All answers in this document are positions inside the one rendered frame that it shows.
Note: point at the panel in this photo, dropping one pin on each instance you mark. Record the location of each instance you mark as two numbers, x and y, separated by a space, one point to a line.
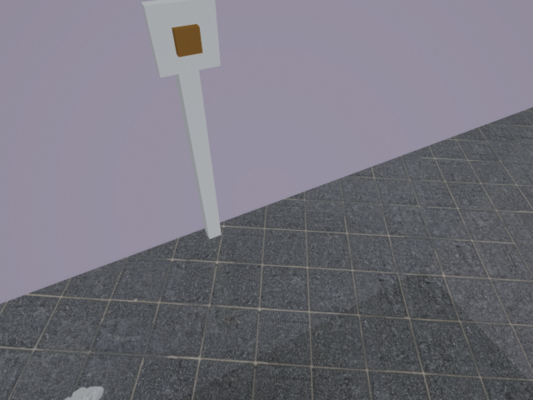
161 16

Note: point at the button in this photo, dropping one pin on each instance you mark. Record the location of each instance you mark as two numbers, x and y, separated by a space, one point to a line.
187 40

